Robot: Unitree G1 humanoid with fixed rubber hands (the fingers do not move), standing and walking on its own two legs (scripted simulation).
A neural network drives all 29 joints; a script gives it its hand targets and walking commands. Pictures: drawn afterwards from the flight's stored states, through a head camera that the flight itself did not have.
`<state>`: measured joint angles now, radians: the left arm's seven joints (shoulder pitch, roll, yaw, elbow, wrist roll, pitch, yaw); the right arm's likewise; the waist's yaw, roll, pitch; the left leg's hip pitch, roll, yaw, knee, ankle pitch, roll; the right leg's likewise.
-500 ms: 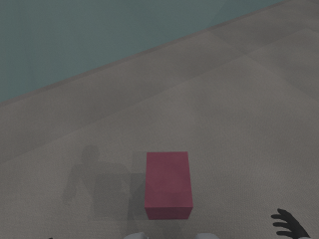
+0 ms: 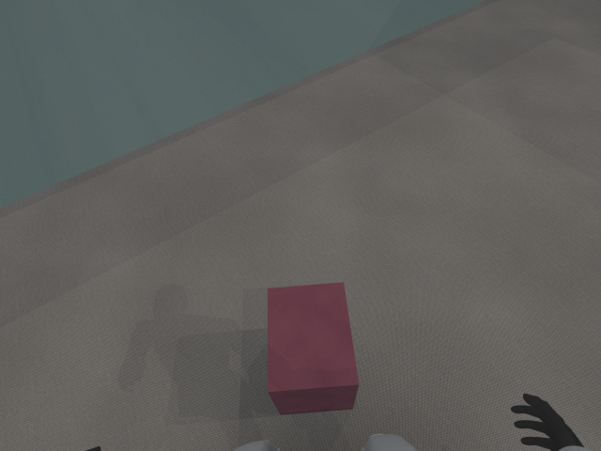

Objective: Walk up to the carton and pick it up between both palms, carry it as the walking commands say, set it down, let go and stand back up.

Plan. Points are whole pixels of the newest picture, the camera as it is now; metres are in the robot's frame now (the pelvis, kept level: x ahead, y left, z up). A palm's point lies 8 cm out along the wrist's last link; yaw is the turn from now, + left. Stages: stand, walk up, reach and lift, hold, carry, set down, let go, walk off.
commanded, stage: walk up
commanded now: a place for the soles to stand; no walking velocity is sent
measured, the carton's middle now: (311, 350) +0.44 +0.02 -0.61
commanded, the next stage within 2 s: reach and lift in 0.32 s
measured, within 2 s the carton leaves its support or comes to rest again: neither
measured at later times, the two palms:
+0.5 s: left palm out of the picture +0.14 +0.32 -0.07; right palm (538, 433) +0.15 -0.29 -0.10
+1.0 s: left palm (149, 375) +0.26 +0.28 -0.13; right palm (470, 360) +0.26 -0.25 -0.15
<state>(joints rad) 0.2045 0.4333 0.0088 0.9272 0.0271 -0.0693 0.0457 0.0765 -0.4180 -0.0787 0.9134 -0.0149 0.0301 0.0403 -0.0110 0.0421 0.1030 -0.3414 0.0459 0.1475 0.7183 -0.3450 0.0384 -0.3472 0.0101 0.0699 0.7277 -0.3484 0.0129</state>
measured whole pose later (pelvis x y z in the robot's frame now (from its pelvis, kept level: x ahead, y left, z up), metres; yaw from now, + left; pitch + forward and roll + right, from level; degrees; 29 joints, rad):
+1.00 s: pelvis -0.01 -0.02 -0.04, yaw +5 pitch +19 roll +0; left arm -0.26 0.33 0.15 0.64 0.01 0.14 -0.04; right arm -0.17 -0.23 -0.15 0.59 0.04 0.12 -0.02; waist -0.02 0.01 0.04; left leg -0.94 0.02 0.04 0.97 -0.37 0.01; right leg -0.91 -0.01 0.00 0.99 -0.42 0.01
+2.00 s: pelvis -0.02 -0.01 -0.12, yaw +5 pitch +51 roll -2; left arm -0.93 0.24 0.32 0.89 0.05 0.04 -0.03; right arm -0.79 -0.12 -0.32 0.74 0.02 0.03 -0.05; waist -0.02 0.03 -0.18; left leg -1.72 -0.02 -0.02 1.17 -0.35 0.00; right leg -1.69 0.02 0.04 1.21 -0.38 0.04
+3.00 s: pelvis -0.09 -0.02 -0.37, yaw +3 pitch +33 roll -2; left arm -1.38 0.49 0.02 0.98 -0.25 0.07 0.10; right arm -1.33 -0.38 -0.10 0.91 0.30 0.06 -0.17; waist 0.00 -0.04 0.53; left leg -2.21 -0.02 -0.03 2.15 -0.52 0.00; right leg -2.14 0.06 0.02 2.17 -0.61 0.06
